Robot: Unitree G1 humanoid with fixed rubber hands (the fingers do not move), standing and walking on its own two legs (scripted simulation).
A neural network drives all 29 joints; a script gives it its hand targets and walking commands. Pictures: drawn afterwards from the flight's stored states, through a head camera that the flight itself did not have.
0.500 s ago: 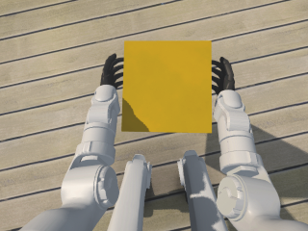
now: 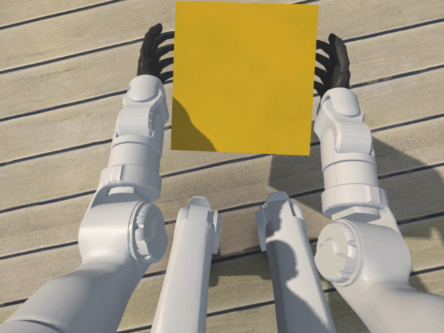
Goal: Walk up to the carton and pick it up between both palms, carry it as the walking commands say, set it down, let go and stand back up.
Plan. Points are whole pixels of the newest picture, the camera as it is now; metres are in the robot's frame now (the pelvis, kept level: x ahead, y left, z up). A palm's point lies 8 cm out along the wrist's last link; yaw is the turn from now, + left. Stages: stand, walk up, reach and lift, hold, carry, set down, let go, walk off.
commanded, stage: set down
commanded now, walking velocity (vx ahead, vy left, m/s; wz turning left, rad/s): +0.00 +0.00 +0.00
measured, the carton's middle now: (239, 96) +0.49 -0.02 -0.18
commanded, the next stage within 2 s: none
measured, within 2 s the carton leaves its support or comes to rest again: rests again in 1.80 s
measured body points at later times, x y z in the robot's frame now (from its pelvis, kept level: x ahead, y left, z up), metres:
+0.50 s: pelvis +0.00 +0.00 -0.06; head +0.34 +0.00 +0.24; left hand +0.55 +0.13 -0.20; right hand +0.51 -0.16 -0.20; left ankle +0.09 +0.12 -0.46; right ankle +0.12 -0.13 -0.46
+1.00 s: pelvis +0.00 +0.01 -0.10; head +0.37 +0.01 +0.17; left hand +0.56 +0.13 -0.26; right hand +0.53 -0.16 -0.26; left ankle +0.09 +0.12 -0.46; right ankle +0.12 -0.13 -0.46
